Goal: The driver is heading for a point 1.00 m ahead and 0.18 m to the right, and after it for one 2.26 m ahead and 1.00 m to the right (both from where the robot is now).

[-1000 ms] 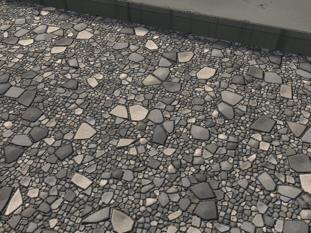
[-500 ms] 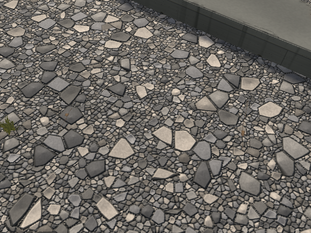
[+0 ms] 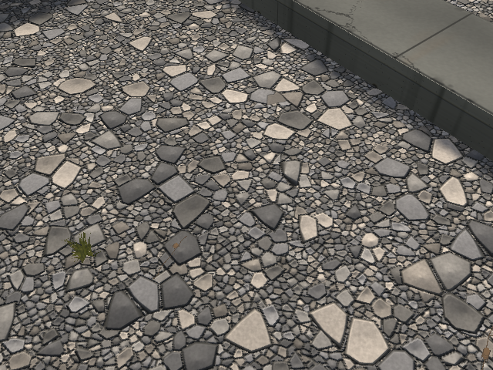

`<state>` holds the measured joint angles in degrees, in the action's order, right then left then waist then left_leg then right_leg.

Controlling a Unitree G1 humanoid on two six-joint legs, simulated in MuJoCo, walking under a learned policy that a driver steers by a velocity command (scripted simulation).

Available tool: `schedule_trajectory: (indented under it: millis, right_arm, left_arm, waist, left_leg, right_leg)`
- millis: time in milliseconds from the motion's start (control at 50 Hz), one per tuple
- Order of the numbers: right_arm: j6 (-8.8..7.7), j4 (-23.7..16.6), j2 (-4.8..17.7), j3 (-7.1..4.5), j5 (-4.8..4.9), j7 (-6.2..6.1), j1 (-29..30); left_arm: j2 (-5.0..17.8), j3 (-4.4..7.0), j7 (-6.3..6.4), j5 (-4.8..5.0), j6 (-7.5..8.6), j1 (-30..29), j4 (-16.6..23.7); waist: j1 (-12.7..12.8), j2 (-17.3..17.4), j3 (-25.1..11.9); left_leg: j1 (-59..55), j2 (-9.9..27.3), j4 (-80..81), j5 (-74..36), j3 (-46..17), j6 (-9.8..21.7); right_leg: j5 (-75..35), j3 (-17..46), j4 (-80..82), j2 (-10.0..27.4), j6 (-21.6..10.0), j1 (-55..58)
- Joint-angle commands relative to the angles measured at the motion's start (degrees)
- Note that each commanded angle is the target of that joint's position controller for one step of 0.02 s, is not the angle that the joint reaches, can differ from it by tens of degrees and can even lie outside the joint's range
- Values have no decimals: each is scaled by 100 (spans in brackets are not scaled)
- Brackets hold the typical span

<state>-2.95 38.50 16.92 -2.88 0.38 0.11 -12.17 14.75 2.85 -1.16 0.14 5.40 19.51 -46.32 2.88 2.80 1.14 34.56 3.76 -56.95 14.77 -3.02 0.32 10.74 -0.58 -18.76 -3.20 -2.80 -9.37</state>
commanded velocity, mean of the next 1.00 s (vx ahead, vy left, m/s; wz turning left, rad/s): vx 0.50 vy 0.00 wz -0.20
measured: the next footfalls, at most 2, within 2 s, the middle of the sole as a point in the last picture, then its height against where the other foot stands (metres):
left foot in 0.26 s outside the picture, level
right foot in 0.78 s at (314, 330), level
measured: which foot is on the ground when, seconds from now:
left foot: up 0.00-0.24, down 0.26-0.78, up 0.80-1.00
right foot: down 0.00-0.28, up 0.30-0.76, down 0.78-1.00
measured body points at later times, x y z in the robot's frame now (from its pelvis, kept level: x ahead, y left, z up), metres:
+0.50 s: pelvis +0.28 +0.06 +0.00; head +0.30 +0.07 +0.45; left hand +0.41 +0.34 -0.11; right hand +0.35 -0.22 -0.11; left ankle +0.27 +0.15 -0.75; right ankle +0.35 -0.11 -0.67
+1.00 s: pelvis +0.56 -0.02 +0.00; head +0.59 -0.04 +0.44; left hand +0.73 +0.22 -0.11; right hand +0.64 -0.32 -0.10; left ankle +0.63 +0.14 -0.67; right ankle +0.56 -0.09 -0.75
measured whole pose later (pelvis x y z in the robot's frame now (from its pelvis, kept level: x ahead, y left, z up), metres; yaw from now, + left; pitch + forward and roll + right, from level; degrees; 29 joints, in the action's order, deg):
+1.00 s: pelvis +0.56 -0.02 +0.00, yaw -17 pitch +2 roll +0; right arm -6.0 40.9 17.4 -2.4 -0.7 0.1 -9.6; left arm 16.4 3.5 -1.1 0.4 2.7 16.6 -40.5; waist 1.5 1.2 2.4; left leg 33.2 4.7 -60.5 18.3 -3.8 -1.8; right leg 9.2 3.1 -22.4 -6.7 -5.9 -14.7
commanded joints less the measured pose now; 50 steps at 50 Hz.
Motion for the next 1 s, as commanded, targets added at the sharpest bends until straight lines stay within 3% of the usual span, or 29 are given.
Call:
schedule_trajectory:
  millis: [20, 80, 160, 200, 220, 240, 260, 280, 300, 320, 340, 360, 380, 440, 500, 580, 640, 700, 740, 760, 780, 800, 820, 840, 860, 880, 900, 940, 1000]
  right_arm:
    - [-123, -487, 136, 15, -26, 30, 409]
    - [-174, -585, 91, 48, 23, 96, 954]
    - [-213, -781, 192, 15, 84, 201, 1453]
    - [-233, -792, 314, -33, 76, 236, 1361]
    - [-238, -710, 432, -97, 54, 227, 1018]
    - [-228, -487, 644, -218, 23, 188, 292]
    - [-204, -274, 958, -338, -24, 124, -705]
    - [-162, -182, 1576, -471, -109, 91, -1282]
    - [-130, -124, 1137, -365, -19, 104, -1426]
    - [-129, -127, 886, -257, 10, 103, -1020]
    - [-127, -165, 739, -204, 8, 103, -642]
    - [-135, -162, 592, -155, -25, 129, -338]
    - [-170, -174, 474, -118, -71, 147, -139]
    - [-311, -36, 504, -157, -72, 154, 15]
    - [-368, 186, 616, -202, -130, 88, -158]
    - [-356, 364, 760, -219, -93, 19, -311]
    - [-280, 577, 851, -250, -39, -8, -612]
    - [-133, 714, 925, -290, 22, -42, -737]
    - [-30, 689, 1072, -330, 35, -105, -634]
    - [30, 663, 1132, -346, 28, -148, -588]
    - [81, 619, 1101, -324, 26, -196, -528]
    - [40, 478, 923, -230, -75, -237, -637]
    - [-144, 234, 108, 34, -225, -106, -1230]
    - [-366, 238, 617, -49, -31, 0, -668]
    - [-489, 37, 826, -103, 163, 58, -130]
    - [-555, -9, 749, -69, 110, 37, 47]
    - [-559, 3, 766, -104, -29, -2, 119]
    - [-433, -15, 746, -146, -104, -6, -57]
    - [-284, -82, 512, -83, -146, -33, 66]
  left_arm:
    - [974, 206, 44, 54, 74, -273, 325]
    - [1069, 201, 54, 104, 14, 9, 158]
    - [1139, 201, 64, 142, -97, 372, -74]
    - [1236, 229, 94, 143, -167, 373, -133]
    - [1301, 242, 111, 147, -195, 287, -132]
    - [1254, 217, 126, 140, -216, 251, -125]
    - [1067, 125, 143, 47, -200, 175, -7]
    - [430, -88, 117, -19, -92, 749, 180]
    - [672, -49, 81, 47, 27, 655, 92]
    - [1091, 81, 43, 198, 82, 148, 239]
    - [1061, 71, 42, 207, 95, -216, 320]
    - [989, 77, 55, 118, 75, -372, 336]
    - [928, 98, 64, 60, 17, -295, 307]
    - [612, 41, 73, 84, -185, -70, 190]
    - [566, 42, 79, 79, -223, -561, 338]
    - [440, -11, -36, 81, -158, -1262, 539]
    - [406, -41, -128, 93, -154, -1737, 776]
    - [459, -26, -235, 80, -159, -2004, 1027]
    - [606, 51, -281, 70, -176, -1794, 1108]
    - [766, 147, -277, 69, -196, -1342, 1046]
    - [1039, 317, -231, 89, -206, -479, 845]
    - [1546, 507, -122, 102, -261, 476, 680]
    - [1997, 561, -98, 157, -241, 392, 725]
    - [1483, 429, -84, 139, -210, 585, 809]
    - [1250, 364, -62, 89, -179, 383, 796]
    - [1164, 339, -47, 92, -165, 45, 853]
    - [1024, 299, -34, 70, -173, -314, 942]
    - [886, 247, -1, -11, -176, -611, 1094]
    - [1043, 296, 89, 41, -161, -570, 1048]
  waist:
    - [-47, -702, 10]
    - [164, -698, 81]
    - [242, -734, 223]
    - [78, -783, 153]
    - [-171, -801, -52]
    - [-550, -717, -511]
    - [-993, -497, -1246]
    - [-875, 923, -2130]
    - [-974, 1115, -2450]
    - [-917, 718, -1445]
    - [-770, 364, -880]
    - [-596, 119, -467]
    - [-386, 195, -306]
    - [-143, 249, -192]
    - [-255, 52, 27]
    - [-524, -34, 199]
    - [-717, -120, 350]
    - [-731, -85, 377]
    - [-521, 118, 87]
    - [-256, 215, -241]
    - [213, 115, -712]
    - [570, -500, -1351]
    - [-79, -1823, -1885]
    - [385, -1201, -2293]
    - [440, -967, -1482]
    - [223, -434, -998]
    - [1, -253, -650]
    - [-320, -440, -490]
    - [-382, -466, -250]
  left_leg:
    - [358, 185, 1016, -813, 31, -84]
    - [-44, 18, 1980, -1586, 204, -102]
    - [-122, -109, 2553, -1493, 214, 66]
    - [-419, -198, 2765, -1128, 264, 231]
    - [-990, -333, 2920, -1058, 390, 348]
    - [-2065, -458, 3054, -1140, 511, 517]
    - [-3685, 129, 2801, -1294, -63, 815]
    - [-5878, 1648, 2985, -595, -2592, 1713]
    - [-5929, 1894, 3731, 113, -3893, 1920]
    - [-5181, 1681, 3873, 339, -3115, 1649]
    - [-4356, 1418, 4000, 35, -2389, 1489]
    - [-3616, 1180, 4205, -427, -1911, 1411]
    - [-3083, 996, 4403, -805, -1571, 1345]
    - [-2442, 912, 4844, -1380, -827, 1394]
    - [-2483, 868, 5002, -1723, -221, 1297]
    - [-2622, 769, 5113, -1777, 473, 1038]
    - [-3254, 979, 5007, -1848, 651, 978]
    - [-4005, 1181, 4560, -2594, 780, 854]
    - [-4219, 1177, 3838, -4471, 969, 704]
    - [-4191, 1116, 3124, -5415, 1092, 609]
    - [-3769, 899, 1960, -5587, 1292, 428]
    - [-2360, 648, 185, -3934, 1332, 192]
    - [250, -653, -1708, 1544, 788, -179]
    - [904, -561, -2258, 1832, -317, -82]
    - [1291, -288, -2140, 1306, -315, 29]
    - [1145, -46, -1666, 843, -260, 73]
    - [822, 105, -1169, 598, -220, 18]
    - [224, 215, -756, 397, -236, -115]
    - [64, 161, 109, -13, -25, -393]
  right_leg:
    - [-1224, 1087, 1022, 1423, -987, 248]
    - [-1333, 740, 985, 1325, -853, 251]
    - [-1477, 825, 779, 1630, -754, 784]
    - [-2044, 822, 482, 1740, -647, 1068]
    - [-2880, 692, 59, 1670, -562, 1084]
    - [-3597, 461, -788, 1436, -433, 890]
    - [-2904, 262, -2146, 1192, -237, -13]
    - [-74, -64, -4454, 294, 202, -2329]
    - [2195, 658, -5246, 180, 189, -3103]
    - [1890, 659, -5521, 517, 136, -3582]
    - [1371, 486, -5313, 774, 122, -3527]
    - [1022, 411, -4962, 925, 167, -3344]
    - [746, 455, -4692, 1076, 205, -2991]
    - [267, 444, -4405, 1134, 363, -2629]
    - [-641, 620, -3626, 1089, 426, -2953]
    - [-1791, 368, -2278, 883, 322, -2697]
    - [-1759, 282, -1784, 826, 194, -2905]
    - [-1012, 77, -1540, 718, -3, -3137]
    - [-357, -290, -1533, 408, -199, -2596]
    - [-133, -468, -1537, 176, -326, -1945]
    - [-387, -502, -1233, -62, -527, -704]
    - [-580, 787, -1172, 700, -920, 1146]
    - [396, 4046, -641, 2070, -2021, 3045]
    - [869, 4718, -45, 2193, -2034, 3366]
    - [466, 3833, 59, 2008, -1758, 2820]
    - [-88, 3187, 78, 1762, -1579, 1998]
    - [-728, 2740, 171, 1579, -1478, 1224]
    - [-1414, 2387, 434, 1367, -1504, 391]
    - [-1828, 1846, 608, 1154, -1487, -360]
